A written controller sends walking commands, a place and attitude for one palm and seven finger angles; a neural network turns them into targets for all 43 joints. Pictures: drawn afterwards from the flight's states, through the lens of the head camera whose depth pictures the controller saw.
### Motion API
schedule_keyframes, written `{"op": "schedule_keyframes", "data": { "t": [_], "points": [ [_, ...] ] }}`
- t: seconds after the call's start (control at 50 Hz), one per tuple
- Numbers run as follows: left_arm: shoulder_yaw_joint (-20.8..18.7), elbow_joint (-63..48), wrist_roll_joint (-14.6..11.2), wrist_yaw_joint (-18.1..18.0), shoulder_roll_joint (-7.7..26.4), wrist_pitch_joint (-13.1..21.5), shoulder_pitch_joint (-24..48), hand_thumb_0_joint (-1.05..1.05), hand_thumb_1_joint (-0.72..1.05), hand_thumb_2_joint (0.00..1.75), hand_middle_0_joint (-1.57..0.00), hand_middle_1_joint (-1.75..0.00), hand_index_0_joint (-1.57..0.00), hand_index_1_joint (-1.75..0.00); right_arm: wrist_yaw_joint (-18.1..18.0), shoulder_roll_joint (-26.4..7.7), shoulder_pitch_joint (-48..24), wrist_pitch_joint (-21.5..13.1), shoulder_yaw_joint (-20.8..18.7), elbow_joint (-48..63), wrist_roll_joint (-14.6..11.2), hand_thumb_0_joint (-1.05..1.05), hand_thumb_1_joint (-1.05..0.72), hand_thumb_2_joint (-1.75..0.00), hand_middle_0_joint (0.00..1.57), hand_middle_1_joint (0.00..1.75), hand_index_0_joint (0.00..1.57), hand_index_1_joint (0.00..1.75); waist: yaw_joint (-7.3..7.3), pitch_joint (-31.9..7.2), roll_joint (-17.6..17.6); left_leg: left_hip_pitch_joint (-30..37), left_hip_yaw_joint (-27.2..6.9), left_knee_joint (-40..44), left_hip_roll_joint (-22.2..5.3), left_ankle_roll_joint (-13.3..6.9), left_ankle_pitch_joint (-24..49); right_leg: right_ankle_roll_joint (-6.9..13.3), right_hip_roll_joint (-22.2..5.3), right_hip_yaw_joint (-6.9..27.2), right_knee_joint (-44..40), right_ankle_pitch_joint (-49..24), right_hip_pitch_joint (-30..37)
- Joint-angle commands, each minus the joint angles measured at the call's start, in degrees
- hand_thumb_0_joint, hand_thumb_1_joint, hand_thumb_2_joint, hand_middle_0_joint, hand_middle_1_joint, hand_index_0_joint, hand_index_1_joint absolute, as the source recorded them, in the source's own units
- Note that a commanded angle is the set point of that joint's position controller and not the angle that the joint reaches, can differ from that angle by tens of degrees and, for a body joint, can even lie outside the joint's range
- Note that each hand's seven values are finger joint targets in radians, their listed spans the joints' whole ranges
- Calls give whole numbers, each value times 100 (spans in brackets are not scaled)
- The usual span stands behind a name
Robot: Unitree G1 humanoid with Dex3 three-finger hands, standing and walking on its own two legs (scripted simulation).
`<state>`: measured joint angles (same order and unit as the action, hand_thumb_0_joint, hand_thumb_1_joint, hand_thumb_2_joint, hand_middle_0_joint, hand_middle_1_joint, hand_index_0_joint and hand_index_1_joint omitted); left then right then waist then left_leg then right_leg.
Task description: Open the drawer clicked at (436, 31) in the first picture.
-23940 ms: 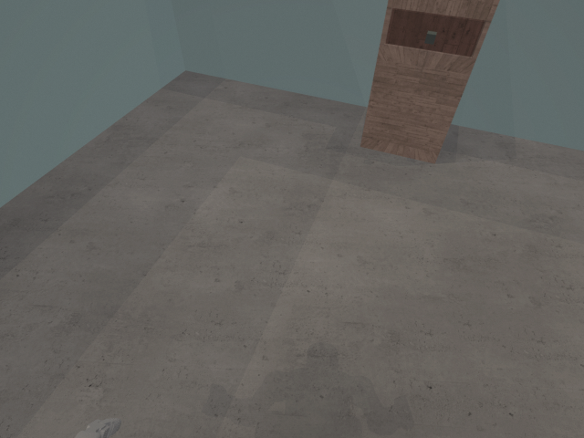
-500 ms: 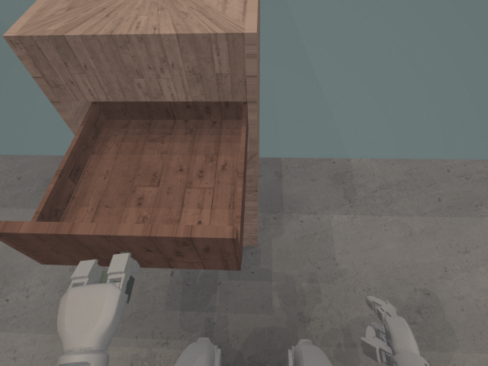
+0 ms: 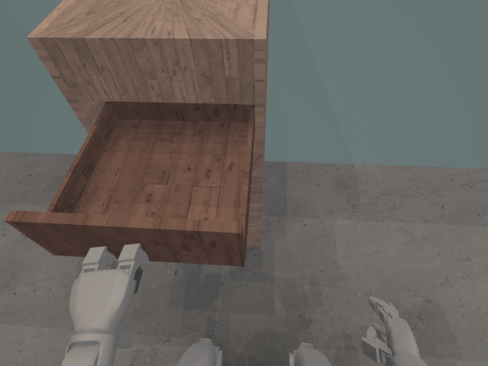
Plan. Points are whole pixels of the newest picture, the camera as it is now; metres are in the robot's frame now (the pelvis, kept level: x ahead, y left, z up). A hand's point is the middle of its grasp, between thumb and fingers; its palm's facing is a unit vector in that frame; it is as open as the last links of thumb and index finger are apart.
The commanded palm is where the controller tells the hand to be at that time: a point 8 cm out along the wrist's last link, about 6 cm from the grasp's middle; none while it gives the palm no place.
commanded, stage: lift the hand off the handle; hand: left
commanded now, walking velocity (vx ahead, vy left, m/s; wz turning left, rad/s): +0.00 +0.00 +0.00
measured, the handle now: (128, 266) +0.27 +0.23 -0.02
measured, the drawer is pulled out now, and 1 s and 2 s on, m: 0.30 0.30 0.30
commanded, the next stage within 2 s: none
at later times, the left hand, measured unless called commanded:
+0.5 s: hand (120, 289) +0.24 +0.23 -0.02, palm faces +0.00 -0.08 -1.00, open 13.5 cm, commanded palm +0.22 +0.24 +0.04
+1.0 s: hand (103, 281) +0.24 +0.24 +0.02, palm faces +0.00 -0.10 -1.00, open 13.5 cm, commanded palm +0.21 +0.24 +0.08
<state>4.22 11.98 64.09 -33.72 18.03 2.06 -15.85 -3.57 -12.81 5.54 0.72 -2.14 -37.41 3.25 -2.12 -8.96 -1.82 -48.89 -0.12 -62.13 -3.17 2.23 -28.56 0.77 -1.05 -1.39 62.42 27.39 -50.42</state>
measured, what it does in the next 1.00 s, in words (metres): stands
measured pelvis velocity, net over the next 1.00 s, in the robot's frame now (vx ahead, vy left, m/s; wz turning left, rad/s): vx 0.02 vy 0.01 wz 0.00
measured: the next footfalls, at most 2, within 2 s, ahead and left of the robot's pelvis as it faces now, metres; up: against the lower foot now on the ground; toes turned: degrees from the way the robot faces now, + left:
none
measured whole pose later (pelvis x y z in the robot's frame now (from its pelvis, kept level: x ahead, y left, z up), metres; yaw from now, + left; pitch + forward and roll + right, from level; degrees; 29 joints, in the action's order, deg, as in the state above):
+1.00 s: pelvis +0.02 +0.01 +0.03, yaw +0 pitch +11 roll +0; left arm 5.1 4.2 60.9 -27.0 18.9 -1.7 -19.3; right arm -2.5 -12.5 5.8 2.7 -1.0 -35.4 2.8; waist -3.0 -7.0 -2.4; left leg -35.8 0.7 -51.5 -2.7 1.5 -26.2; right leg -0.2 -1.2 -0.9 51.4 24.8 -37.2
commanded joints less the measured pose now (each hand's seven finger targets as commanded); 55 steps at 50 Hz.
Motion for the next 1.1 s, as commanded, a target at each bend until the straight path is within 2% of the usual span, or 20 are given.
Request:
{"op": "schedule_keyframes", "data": {
  "t": [0.0, 0.04, 0.06, 0.14, 0.2, 0.26, 0.32, 0.34, 0.36, 0.48, 0.52, 0.56, 0.66, 0.72, 0.78, 0.82, 0.86, 0.96, 1.04, 1.08],
  "points": [
    [-770, -971, -25, -290, 1036, -178, 622, 0, -50, 30, -30, -120, -30, -120, -49, -589, -466, -267, -193, 762, 12, 0, -90, -90, 20, 30, 20, 30, 27, -1293, 273, 891, 228, 760, 488, -323, 844, 57, 218, 97, -1255, -898, 834],
    [-715, -843, -26, -264, 996, -179, 843, 0, -50, 30, -30, -120, -30, -120, -64, -612, -412, -296, -208, 730, 2, 0, -90, -90, 20, 30, 20, 30, 104, -1130, 282, 864, 176, 790, 462, -330, 774, 73, 227, 35, -1262, -831, 750],
    [-715, -869, -5, -285, 1009, -139, 893, 0, -50, 30, -30, -120, -30, -120, -75, -592, -469, -293, -178, 727, 25, 0, -90, -90, 20, 30, 20, 30, 42, -1230, 261, 849, 217, 772, 478, -330, 746, 50, 205, 69, -1250, -751, 746],
    [-805, -749, -22, -279, 1069, -178, 726, 0, -50, 30, -30, -120, -30, -120, -65, -622, -388, -298, -219, 718, 10, 0, -90, -90, 20, 30, 20, 30, -3, -1338, 140, 975, 195, 824, 471, -325, 922, 101, 241, 18, -1223, -971, 862],
    [-618, -756, -18, -279, 924, -207, 951, 0, -50, 30, -30, -120, -30, -120, -52, -604, -387, -286, -198, 697, 10, 0, -90, -90, 20, 30, 20, 30, 41, -1377, 211, 965, 207, 822, 477, -323, 914, 72, 227, 25, -1228, -959, 845],
    [-742, -826, -34, -281, 1083, -222, 1081, 0, -50, 30, -30, -120, -30, -120, -72, -620, -392, -270, -193, 705, 4, 0, -90, -90, 20, 30, 20, 30, 7, -1430, 171, 997, 222, 866, 471, -327, 922, 68, 221, 49, -1257, -953, 927],
    [-763, -986, -89, -252, 1078, -310, 710, 0, -50, 30, -30, -120, -30, -120, -62, -601, -367, -251, -217, 757, -28, 0, -90, -90, 20, 30, 20, 30, -64, -1474, 48, 1185, 231, 983, 478, -314, 1078, 99, 258, 15, -1315, -1148, 1145],
    [-820, -1085, -119, -242, 1148, -315, 814, 0, -50, 30, -30, -120, -30, -120, -73, -629, -370, -241, -209, 754, -20, 0, -90, -90, 20, 30, 20, 30, -21, -1538, 97, 1225, 219, 986, 473, -320, 1151, 99, 260, 17, -1314, -1239, 1200],
    [-824, -1180, -117, -253, 1150, -301, 764, 0, -50, 30, -30, -120, -30, -120, -75, -607, -415, -233, -181, 788, -18, 0, -90, -90, 20, 30, 20, 30, -60, -1471, 45, 1235, 236, 1027, 478, -310, 1146, 89, 256, 9, -1323, -1193, 1180],
    [-822, -1329, -170, -216, 1094, -265, 540, 0, -50, 30, -30, -120, -30, -120, -46, -604, -396, -244, -201, 818, -31, 0, -90, -90, 20, 30, 20, 30, -6, -1170, 21, 1387, 207, 1166, 455, -306, 1148, 103, 279, -48, -1454, -1160, 1179],
    [-696, -1379, -139, -204, 997, -271, 570, 0, -50, 30, -30, -120, -30, -120, -21, -606, -389, -241, -197, 818, -16, 0, -90, -90, 20, 30, 20, 30, 7, -1223, -17, 1466, 208, 1192, 454, -303, 1251, 108, 278, -56, -1455, -1281, 1226],
    [-833, -1508, -149, -214, 1114, -289, 377, 0, -50, 30, -30, -120, -30, -120, -9, -605, -447, -207, -168, 867, -11, 0, -90, -90, 20, 30, 20, 30, -79, -1329, 9, 1543, 237, 1229, 465, -291, 1413, 110, 283, -30, -1451, -1433, 1355],
    [-616, -1767, -180, -145, 975, -357, 466, 0, -50, 30, -30, -120, -30, -120, 49, -622, -491, -172, -158, 932, -9, 0, -90, -90, 20, 30, 20, 30, 7, -1207, -45, 1758, 226, 1345, 446, -289, 1460, 105, 284, -49, -1574, -1414, 1363],
    [-427, -1715, -192, -10, 814, -461, 313, 0, -50, 30, -30, -120, -30, -120, 76, -624, -450, -150, -185, 953, -36, 0, -90, -90, 20, 30, 20, 30, 28, -1071, 27, 1837, 202, 1462, 437, -297, 1472, 106, 291, -87, -1693, -1504, 1510],
    [-456, -1721, -247, 157, 865, -513, 201, 0, -50, 30, -30, -120, -30, -120, 54, -626, -457, -113, -188, 976, -59, 0, -90, -90, 20, 30, 20, 30, 19, -1012, 259, 1917, 201, 1554, 434, -316, 1549, 88, 294, -64, -1804, -1673, 1712],
    [-321, -1846, -263, 268, 807, -501, 298, 0, -50, 30, -30, -120, -30, -120, 62, -618, -488, -99, -158, 1002, -64, 0, -90, -90, 20, 30, 20, 30, 23, -928, 127, 2004, 195, 1630, 439, -312, 1555, 88, 281, -75, -1862, -1648, 1735],
    [-462, -1975, -268, 325, 972, -435, 291, 0, -50, 30, -30, -120, -30, -120, 54, -611, -535, -85, -113, 1015, -30, 0, -90, -90, 20, 30, 20, 30, -41, -1032, 126, 2095, 218, 1654, 450, -316, 1656, 82, 264, -33, -1881, -1720, 1831],
    [-507, -2094, -263, 444, 1000, -258, 279, 0, -50, 30, -30, -120, -30, -120, 71, -575, -562, -66, -84, 1038, -6, 0, -90, -90, 20, 30, 20, 30, -62, -856, 83, 2161, 217, 1720, 457, -306, 1704, 80, 255, -14, -1956, -1774, 1878],
    [-708, -2181, -335, 496, 1086, -187, -218, 0, -50, 30, -30, -120, -30, -120, 101, -570, -512, -68, -134, 1068, -37, 0, -90, -90, 20, 30, 20, 30, -138, -967, 59, 2252, 210, 1766, 453, -288, 1983, 104, 277, -25, -1985, -2165, 2174],
    [-559, -2277, -331, 505, 958, -184, -94, 0, -50, 30, -30, -120, -30, -120, 127, -551, -522, -53, -144, 1053, -34, 0, -90, -90, 20, 30, 20, 30, -74, -855, -6, 2292, 209, 1787, 442, -288, 1960, 92, 271, -29, -2010, -2131, 2109]
  ]
}}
